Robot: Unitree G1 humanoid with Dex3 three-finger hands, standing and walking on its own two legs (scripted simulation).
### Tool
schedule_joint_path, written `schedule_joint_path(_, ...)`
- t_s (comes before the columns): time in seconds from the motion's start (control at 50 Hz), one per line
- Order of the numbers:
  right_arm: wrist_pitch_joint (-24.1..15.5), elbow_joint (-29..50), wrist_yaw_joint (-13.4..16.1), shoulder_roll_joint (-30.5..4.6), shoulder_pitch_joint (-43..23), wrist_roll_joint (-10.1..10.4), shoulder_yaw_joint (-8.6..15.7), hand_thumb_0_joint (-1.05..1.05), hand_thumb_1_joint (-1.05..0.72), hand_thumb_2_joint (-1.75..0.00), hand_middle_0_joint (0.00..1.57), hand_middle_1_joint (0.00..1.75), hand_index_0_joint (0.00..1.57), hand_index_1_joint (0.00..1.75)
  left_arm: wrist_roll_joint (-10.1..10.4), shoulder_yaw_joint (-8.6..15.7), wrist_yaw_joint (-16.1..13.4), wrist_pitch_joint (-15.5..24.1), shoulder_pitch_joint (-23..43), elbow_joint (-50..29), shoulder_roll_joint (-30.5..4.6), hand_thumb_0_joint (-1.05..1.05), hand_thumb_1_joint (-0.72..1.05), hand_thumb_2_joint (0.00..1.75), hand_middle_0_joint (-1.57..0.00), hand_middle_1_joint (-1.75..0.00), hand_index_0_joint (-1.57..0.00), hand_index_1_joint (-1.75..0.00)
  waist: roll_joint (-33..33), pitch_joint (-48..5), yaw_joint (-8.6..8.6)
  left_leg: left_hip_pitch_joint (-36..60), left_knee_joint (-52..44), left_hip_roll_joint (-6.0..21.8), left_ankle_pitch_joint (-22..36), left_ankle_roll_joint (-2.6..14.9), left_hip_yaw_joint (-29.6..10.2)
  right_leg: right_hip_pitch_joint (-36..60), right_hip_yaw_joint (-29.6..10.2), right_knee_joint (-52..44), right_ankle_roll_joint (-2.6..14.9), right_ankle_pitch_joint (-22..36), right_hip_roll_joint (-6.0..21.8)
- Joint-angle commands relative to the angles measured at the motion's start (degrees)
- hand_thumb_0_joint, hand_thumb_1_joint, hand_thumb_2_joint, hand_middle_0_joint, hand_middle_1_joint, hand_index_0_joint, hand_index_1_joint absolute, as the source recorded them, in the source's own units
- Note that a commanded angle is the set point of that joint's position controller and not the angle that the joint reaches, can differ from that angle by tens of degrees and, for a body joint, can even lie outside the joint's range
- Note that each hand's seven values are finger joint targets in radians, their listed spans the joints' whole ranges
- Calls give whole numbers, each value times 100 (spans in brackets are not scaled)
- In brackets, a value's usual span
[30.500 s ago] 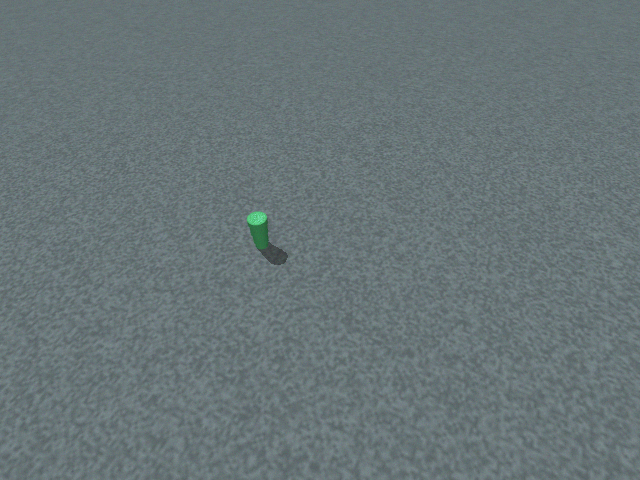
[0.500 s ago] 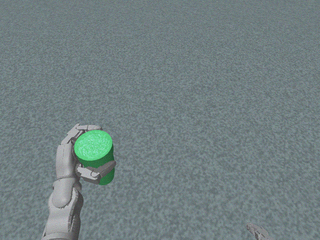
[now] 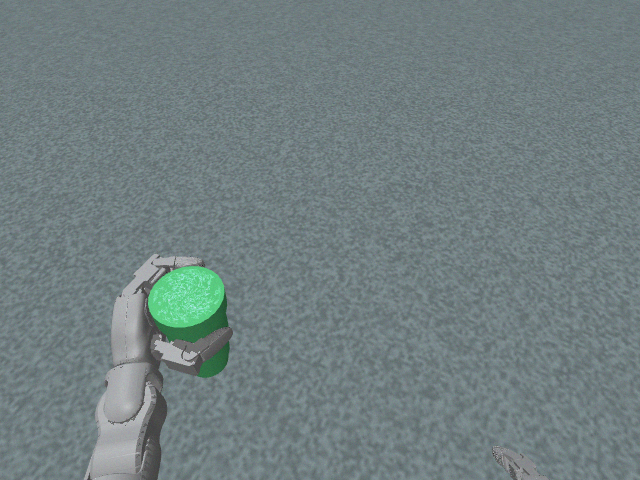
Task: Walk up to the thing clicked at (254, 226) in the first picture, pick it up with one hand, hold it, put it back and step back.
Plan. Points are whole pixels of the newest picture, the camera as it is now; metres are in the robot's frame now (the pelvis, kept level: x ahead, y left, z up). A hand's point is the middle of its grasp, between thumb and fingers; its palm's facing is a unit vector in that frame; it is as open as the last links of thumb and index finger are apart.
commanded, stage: hold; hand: left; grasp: from the side
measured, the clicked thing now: (199, 330) +0.33 +0.17 +0.01
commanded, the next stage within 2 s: none
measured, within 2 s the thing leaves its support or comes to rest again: neither
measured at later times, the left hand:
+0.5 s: hand (188, 319) +0.32 +0.17 +0.06, palm faces +0.15 -0.99 +0.01, open 10.8 cm
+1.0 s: hand (185, 317) +0.32 +0.18 +0.06, palm faces +0.15 -0.99 +0.00, open 10.8 cm
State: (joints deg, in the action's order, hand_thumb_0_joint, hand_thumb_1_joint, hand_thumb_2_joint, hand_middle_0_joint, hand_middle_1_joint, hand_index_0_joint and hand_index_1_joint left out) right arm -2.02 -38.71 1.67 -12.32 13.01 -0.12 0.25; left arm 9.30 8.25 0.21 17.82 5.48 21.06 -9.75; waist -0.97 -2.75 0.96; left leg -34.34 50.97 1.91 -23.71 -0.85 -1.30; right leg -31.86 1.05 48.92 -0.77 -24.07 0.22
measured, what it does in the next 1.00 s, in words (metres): stands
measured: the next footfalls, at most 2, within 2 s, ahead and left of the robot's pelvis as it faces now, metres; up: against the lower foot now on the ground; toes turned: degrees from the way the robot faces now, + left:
none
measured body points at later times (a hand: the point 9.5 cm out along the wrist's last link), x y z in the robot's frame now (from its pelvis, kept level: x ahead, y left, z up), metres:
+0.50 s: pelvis -0.01 +0.00 +0.00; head +0.03 +0.00 +0.45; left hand +0.30 +0.22 +0.06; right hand +0.14 -0.24 -0.10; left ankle +0.02 +0.13 -0.70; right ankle +0.01 -0.13 -0.70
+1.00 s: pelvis -0.01 +0.00 +0.00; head +0.03 +0.01 +0.45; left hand +0.31 +0.23 +0.06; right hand +0.13 -0.24 -0.10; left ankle +0.02 +0.13 -0.70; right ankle +0.01 -0.13 -0.70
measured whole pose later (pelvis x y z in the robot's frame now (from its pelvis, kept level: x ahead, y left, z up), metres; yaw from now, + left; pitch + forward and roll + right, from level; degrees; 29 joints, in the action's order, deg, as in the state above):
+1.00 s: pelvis -0.01 +0.00 +0.00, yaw +0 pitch +5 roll -1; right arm -3.2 -38.3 1.6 -12.2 12.8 0.0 -0.1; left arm 9.3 8.3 0.9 18.0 6.8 22.8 -9.9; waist -0.7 -2.0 0.9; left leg -32.4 49.0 1.7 -22.2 -0.6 -1.3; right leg -29.8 1.1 46.8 -1.0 -22.5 0.4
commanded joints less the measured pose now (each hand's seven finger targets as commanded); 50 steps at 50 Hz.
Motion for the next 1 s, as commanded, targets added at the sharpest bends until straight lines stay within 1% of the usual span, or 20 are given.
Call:
schedule_joint_path(0.0,-254,757,40,-750,-219,34,267,0,-94,-91,20,30,20,30,73,279,0,557,1683,-1548,-731,0,8,113,-124,-137,-126,-136,-70,-1534,30,996,-790,-111,1187,74,60,589,100,-711,100,1432,-104)
schedule_joint_path(0.08,-282,767,45,-732,-256,34,251,0,-93,-91,20,30,20,30,42,132,42,512,1752,-1602,-688,0,11,113,-122,-135,-124,-135,-110,-1488,52,1059,-834,-123,1163,70,78,624,88,-793,95,1431,-94)
schedule_joint_path(0.1,-285,762,46,-759,-243,45,269,0,-93,-91,20,30,20,30,40,273,30,498,1833,-1579,-801,0,11,114,-123,-136,-124,-135,-20,-1439,61,1012,-855,-119,1072,80,61,617,95,-810,94,1340,-102)
schedule_joint_path(0.2,-314,855,32,-742,-348,41,260,0,-92,-90,20,30,20,30,74,178,48,481,1752,-1596,-640,0,12,114,-122,-136,-124,-135,-63,-1334,50,966,-926,-102,944,59,32,530,144,-815,117,1179,-121)
schedule_joint_path(0.22,-314,796,32,-783,-265,44,291,0,-92,-90,20,30,20,30,67,253,26,461,1534,-1374,-649,0,15,116,-122,-136,-124,-135,-24,-1417,45,1031,-916,-97,1051,64,36,592,143,-793,114,1292,-116)
schedule_joint_path(0.24,-303,754,39,-743,-278,37,267,0,-93,-91,20,30,20,30,54,284,31,458,1624,-1436,-733,0,15,116,-123,-137,-125,-137,19,-1336,35,922,-879,-129,941,87,67,564,93,-865,94,1215,-93)
schedule_joint_path(0.28,-330,848,47,-735,-284,37,246,0,-93,-91,20,30,20,30,55,312,29,497,1778,-1709,-824,0,13,116,-123,-137,-125,-137,-35,-1697,24,1097,-857,-138,1205,87,102,812,66,-840,82,1501,-78)
schedule_joint_path(0.3,-327,835,46,-725,-283,39,237,0,-92,-91,20,30,20,30,75,181,45,516,1820,-1838,-693,0,14,116,-122,-136,-124,-136,-114,-1616,42,1186,-879,-137,1240,71,95,791,75,-835,86,1523,-79)
schedule_joint_path(0.32,-325,851,50,-717,-348,41,227,0,-93,-91,20,30,20,30,76,286,29,521,1767,-1735,-763,0,13,116,-122,-136,-123,-136,-80,-1574,12,1100,-855,-145,1185,79,110,724,63,-868,84,1463,-79)
schedule_joint_path(0.34,-339,873,63,-760,-346,37,251,0,-92,-91,20,30,20,30,64,202,31,511,1769,-1660,-686,0,14,116,-122,-136,-123,-136,6,-1527,71,1098,-874,-135,1153,83,90,689,82,-855,85,1443,-91)
schedule_joint_path(0.38,-329,692,52,-717,-243,29,250,0,-92,-91,20,30,20,30,48,423,9,497,1673,-1439,-853,0,13,116,-121,-136,-123,-136,-31,-1346,16,983,-931,-140,893,86,71,622,77,-895,83,1182,-86)
schedule_joint_path(0.4,-346,755,48,-705,-266,28,230,0,-93,-91,20,30,20,30,77,232,37,526,1843,-1687,-704,0,14,117,-122,-137,-124,-137,-49,-1486,71,1053,-930,-131,975,92,71,695,77,-886,87,1272,-85)
schedule_joint_path(0.42,-342,795,56,-699,-290,34,221,0,-93,-91,20,30,20,30,87,358,10,537,1799,-1631,-773,0,14,118,-122,-138,-124,-138,-60,-1556,11,1077,-893,-142,1094,90,100,745,57,-876,80,1395,-74)
schedule_joint_path(0.48,-346,827,61,-714,-376,34,228,0,-92,-91,20,30,20,30,36,218,72,535,1731,-1479,-715,0,13,117,-122,-138,-124,-137,-64,-1329,70,954,-903,-153,937,96,103,625,56,-911,81,1245,-71)
schedule_joint_path(0.52,-358,838,58,-701,-365,31,223,0,-92,-91,20,30,20,30,58,214,90,546,1733,-1568,-714,0,13,117,-122,-137,-124,-137,-22,-1504,37,1010,-879,-156,1073,98,112,764,49,-910,74,1386,-60)
schedule_joint_path(0.64,-372,828,42,-764,-313,44,257,0,-93,-91,20,30,20,30,82,355,71,544,1854,-1393,-793,0,10,117,-123,-137,-124,-137,36,-1450,46,961,-918,-119,983,94,57,645,100,-866,101,1261,-97)
schedule_joint_path(0.74,-383,825,34,-757,-268,45,254,0,-93,-91,20,30,20,30,70,277,61,566,1798,-1557,-785,0,10,118,-124,-139,-126,-139,-200,-1670,-6,1231,-926,-112,1359,53,40,802,123,-787,119,1560,-100)
schedule_joint_path(0.86,-360,792,18,-756,-256,45,260,0,-93,-91,20,30,20,30,83,199,72,560,1856,-1325,-628,0,9,117,-123,-137,-125,-137,-61,-1373,44,1033,-969,-92,1123,64,15,623,148,-814,123,1348,-114)
schedule_joint_path(0.96,-369,816,32,-785,-240,43,272,0,-93,-91,20,30,20,30,59,276,67,578,1909,-1339,-759,0,11,119,-124,-139,-126,-139,-47,-1487,46,1110,-954,-107,1134,75,41,697,111,-860,113,1374,-92)
schedule_joint_path(0.98,-375,788,24,-734,-218,32,248,0,-93,-91,20,30,20,30,58,118,95,590,1944,-1393,-636,0,9,119,-124,-139,-125,-139,-124,-1518,69,1145,-928,-103,1261,66,29,672,122,-828,116,1478,-99)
